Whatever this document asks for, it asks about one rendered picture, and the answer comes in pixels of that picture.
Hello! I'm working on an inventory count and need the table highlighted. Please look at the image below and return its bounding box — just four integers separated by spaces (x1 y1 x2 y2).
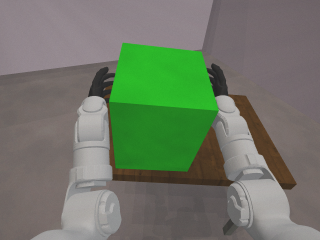
103 85 297 236

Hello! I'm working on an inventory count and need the robot right hand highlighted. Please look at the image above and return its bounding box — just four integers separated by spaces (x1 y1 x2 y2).
206 63 229 97

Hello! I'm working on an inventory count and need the robot right forearm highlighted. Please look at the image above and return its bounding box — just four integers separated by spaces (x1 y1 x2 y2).
211 95 290 214

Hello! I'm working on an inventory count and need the robot left hand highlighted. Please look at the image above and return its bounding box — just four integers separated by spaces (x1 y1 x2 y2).
88 67 115 103

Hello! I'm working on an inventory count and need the left robot upper arm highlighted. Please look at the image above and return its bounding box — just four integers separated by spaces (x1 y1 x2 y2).
31 189 122 240

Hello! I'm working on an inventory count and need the right robot upper arm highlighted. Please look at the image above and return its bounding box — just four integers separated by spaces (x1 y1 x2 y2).
227 179 320 240

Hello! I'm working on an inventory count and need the carton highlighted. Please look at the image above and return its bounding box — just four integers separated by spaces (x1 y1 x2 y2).
109 42 219 172

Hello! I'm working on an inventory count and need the robot left forearm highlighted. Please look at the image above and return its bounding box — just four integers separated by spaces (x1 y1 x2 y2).
61 96 113 227

